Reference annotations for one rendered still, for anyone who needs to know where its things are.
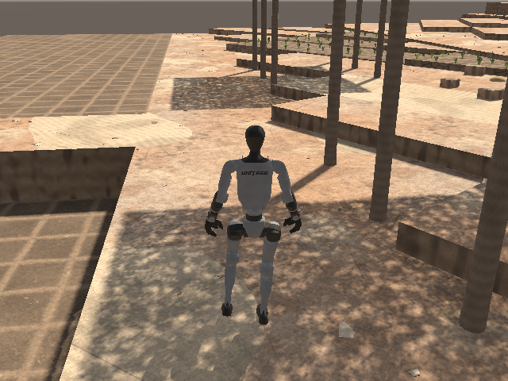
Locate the right robot shin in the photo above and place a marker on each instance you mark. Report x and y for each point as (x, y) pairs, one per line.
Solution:
(265, 290)

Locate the robot right upper arm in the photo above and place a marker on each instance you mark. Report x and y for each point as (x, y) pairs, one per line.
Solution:
(284, 181)

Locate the left robot forearm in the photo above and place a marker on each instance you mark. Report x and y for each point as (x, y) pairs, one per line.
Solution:
(214, 209)

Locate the left robot foot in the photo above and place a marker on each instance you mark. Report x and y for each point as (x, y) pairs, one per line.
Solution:
(226, 310)

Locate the left robot hand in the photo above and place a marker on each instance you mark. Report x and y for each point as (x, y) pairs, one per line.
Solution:
(215, 225)

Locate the right robot hand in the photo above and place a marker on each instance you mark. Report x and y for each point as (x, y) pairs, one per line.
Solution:
(298, 224)

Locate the robot left upper arm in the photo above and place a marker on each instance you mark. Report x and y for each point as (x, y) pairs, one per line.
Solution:
(225, 179)

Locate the right robot forearm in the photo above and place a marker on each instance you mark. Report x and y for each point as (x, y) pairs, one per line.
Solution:
(293, 209)

